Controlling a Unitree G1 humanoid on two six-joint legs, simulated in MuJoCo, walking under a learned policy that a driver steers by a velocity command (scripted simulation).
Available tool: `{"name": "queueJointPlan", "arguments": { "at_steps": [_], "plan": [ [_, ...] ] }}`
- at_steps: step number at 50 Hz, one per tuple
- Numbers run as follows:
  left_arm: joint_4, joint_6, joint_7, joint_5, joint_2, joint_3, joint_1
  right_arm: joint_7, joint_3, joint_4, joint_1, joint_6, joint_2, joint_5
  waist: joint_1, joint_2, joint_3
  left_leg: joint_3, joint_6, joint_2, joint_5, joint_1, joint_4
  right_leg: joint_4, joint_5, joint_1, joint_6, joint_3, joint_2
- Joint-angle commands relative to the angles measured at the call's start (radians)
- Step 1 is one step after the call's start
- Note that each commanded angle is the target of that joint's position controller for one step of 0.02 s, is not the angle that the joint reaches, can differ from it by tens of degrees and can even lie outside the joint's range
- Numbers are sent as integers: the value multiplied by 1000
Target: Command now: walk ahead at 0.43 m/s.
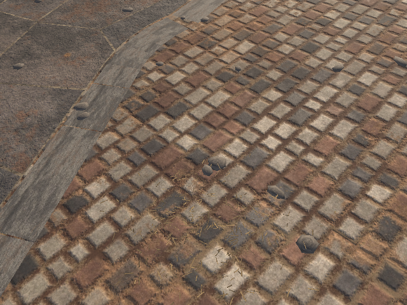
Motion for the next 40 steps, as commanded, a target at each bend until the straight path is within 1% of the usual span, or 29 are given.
{"name": "queueJointPlan", "arguments": {
  "at_steps": [1, 4, 6, 7, 8, 9, 10, 11, 12, 13, 14, 15, 16, 18, 19, 20, 22, 23, 24, 25, 26, 27, 28, 29, 30, 31, 33, 35, 40],
  "plan": [
    [-46, 3, 20, 4, 161, 22, 34, 11, 19, -111, -197, -9, 22, -2, 12, -108, 160, 31, -26, -17, 113, -96, -232, -136, 324, -71, -120, 129, -207],
    [-39, 7, 27, -4, 187, 31, 53, 20, 22, -142, -263, -8, -1, -1, 9, -134, 176, 59, -21, -62, 169, 40, -362, -107, 513, -112, -111, 86, -211],
    [-37, 10, 28, -9, 194, 36, 36, 24, 13, -150, -242, -9, -35, 1, -31, -155, 137, 37, 8, -79, 192, 119, -411, -33, 691, -60, -84, 69, -227],
    [-42, 13, 29, -8, 201, 40, 12, 22, 1, -136, -183, -11, -65, -4, -70, -170, 87, 33, 26, -101, 193, 193, -420, 37, 815, -27, -64, 66, -228],
    [-51, 18, 30, -7, 202, 42, -18, 19, -15, -97, -63, -13, -95, -9, -131, -179, 14, 38, 47, -129, 214, 317, -433, 152, 919, -10, -42, 56, -215],
    [-61, 22, 27, -6, 200, 40, -38, 14, -32, -52, 68, -13, -127, -13, -196, -161, -63, 37, 71, -126, 302, 482, -480, 313, 924, -38, -10, 39, -176],
    [-84, 18, 22, 10, 178, 30, -31, 4, -45, -21, 192, -8, -188, -34, -225, -73, -178, -106, 118, 30, 615, 759, -422, 560, 625, -226, 28, 27, -122],
    [-63, 12, 12, 19, 36, -6, 156, 3, -40, -13, 216, 2, -238, -62, -118, 219, -375, -463, 320, 336, 987, 1041, -400, 980, -333, -477, 83, 32, 49],
    [-23, -1, 6, -11, 68, 4, 203, 12, -27, -6, 224, 8, -179, -50, -135, 169, -481, -609, 380, 348, 872, 989, -510, 1146, -402, -484, 88, 213, 64],
    [-58, -1, 5, -34, 123, 20, 86, 14, -19, -29, 89, 10, -145, -24, -110, 115, -300, -466, 336, 298, 677, 816, -562, 1155, -350, -561, 88, 166, 1],
    [-87, 5, 17, -30, 137, 25, -26, 12, -2, -50, -19, 9, -89, -16, -90, 27, -167, -355, 275, 240, 575, 647, -605, 1098, -276, -574, 89, 120, -50],
    [-93, 18, 31, -19, 145, 36, -74, 13, 15, -54, -70, 3, -48, -21, -67, -19, -104, -275, 240, 199, 566, 503, -641, 1034, -228, -526, 94, 113, -82],
    [-95, 34, 40, -12, 132, 41, -60, 12, 19, -45, -92, 0, -40, -33, -34, 1, -78, -205, 216, 160, 545, 389, -666, 959, -194, -437, 94, 113, -106],
    [-95, 57, 50, -8, 79, 35, -35, 10, 20, -23, -100, -1, -46, -57, 3, 43, -60, -129, 204, 118, 538, 260, -698, 786, -170, -316, 92, 87, -106],
    [-100, 63, 57, -7, 69, 33, -47, 6, 18, -17, -99, -1, -57, -65, 8, 61, -60, -112, 209, 110, 537, 237, -703, 695, -174, -291, 94, 75, -100],
    [-109, 70, 62, -3, 70, 31, -72, 0, 16, -13, -92, 1, -70, -68, 3, 69, -73, -117, 215, 113, 481, 242, -706, 613, -163, -278, 95, 72, -99],
    [-116, 90, 61, -1, 99, 37, -114, -12, 9, -11, -84, 15, -98, -52, -11, 70, -103, -144, 207, 120, 206, 240, -735, 500, -49, -226, 89, 60, -93],
    [-115, 100, 58, -2, 108, 41, -127, -16, 8, -11, -91, 24, -104, -43, -8, 68, -94, -150, 190, 113, 14, 211, -754, 445, 28, -188, 81, 52, -87],
    [-114, 106, 54, 3, 110, 43, -138, -19, 10, -10, -101, 33, -102, -34, 0, 69, -67, -151, 164, 97, -173, 165, -770, 386, 94, -144, 70, 37, -75],
    [-115, 110, 52, 13, 117, 46, -157, -22, 15, -4, -93, 39, -85, -29, 0, 66, -30, -154, 129, 77, -312, 126, -780, 350, 98, -121, 57, 29, -68],
    [-121, 112, 51, 23, 122, 48, -171, -23, 24, 10, -71, 43, -61, -29, 0, 54, 10, -156, 89, 58, -407, 103, -780, 303, 90, -116, 41, 42, -80],
    [-132, 109, 53, 26, 136, 47, -185, -23, 29, 23, -38, 46, -50, -30, -11, 24, 53, -148, 46, 32, -443, 104, -758, 213, 86, -136, 21, 84, -118],
    [-130, 103, 56, 13, 207, 62, -215, -29, 19, 28, 18, 52, -66, -28, -70, -69, 98, -94, 16, -26, -382, 144, -730, 187, -34, -237, -4, 98, -127],
    [-116, 93, 52, 5, 197, 66, -226, -38, 18, 32, 19, 58, -70, -32, -69, -127, 112, -51, 2, -56, -301, 246, -681, 150, -146, -347, -7, 96, -108],
    [-111, 80, 49, 8, 158, 59, -240, -44, 18, 34, 25, 62, -68, -34, -74, -144, 103, -43, 1, -58, -236, 312, -642, 119, -162, -384, 4, 98, -106],
    [-107, 70, 46, 10, 140, 56, -257, -48, 19, 40, 37, 66, -58, -34, -84, -153, 87, -36, 7, -58, -185, 354, -617, 109, -124, -390, 18, 98, -104],
    [-102, 52, 42, 5, 124, 54, -268, -50, 20, 54, 60, 66, -52, -38, -88, -131, 48, -27, 13, -58, -96, 383, -588, 125, -12, -344, 30, 94, -102],
    [-90, 45, 39, -2, 129, 56, -251, -46, 20, 62, 58, 63, -49, -35, -78, -94, 16, -28, 16, -54, -16, 398, -576, 155, 100, -296, 28, 85, -97],
    [-69, 50, 39, -4, 133, 56, -226, -42, 19, 73, 48, 67, -47, -25, -64, -48, -17, -26, 14, -49, 121, 430, -545, 194, 244, -241, 20, 68, -87]
  ]
}}
Velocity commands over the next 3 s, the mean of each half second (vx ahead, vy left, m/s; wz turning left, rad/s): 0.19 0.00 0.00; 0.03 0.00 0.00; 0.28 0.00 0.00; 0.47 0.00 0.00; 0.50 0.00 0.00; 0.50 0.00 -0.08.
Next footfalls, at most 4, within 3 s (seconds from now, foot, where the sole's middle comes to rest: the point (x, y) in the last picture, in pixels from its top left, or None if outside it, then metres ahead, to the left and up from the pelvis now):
0.20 left None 0.29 0.13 -0.78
0.54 right None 0.27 -0.10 -0.78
1.38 right None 0.38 -0.13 -0.78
1.86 left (208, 237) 0.76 0.09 -0.78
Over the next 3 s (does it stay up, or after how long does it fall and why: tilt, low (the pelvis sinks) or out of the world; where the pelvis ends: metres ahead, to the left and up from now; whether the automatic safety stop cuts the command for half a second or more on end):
stays up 1.21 -0.03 -0.02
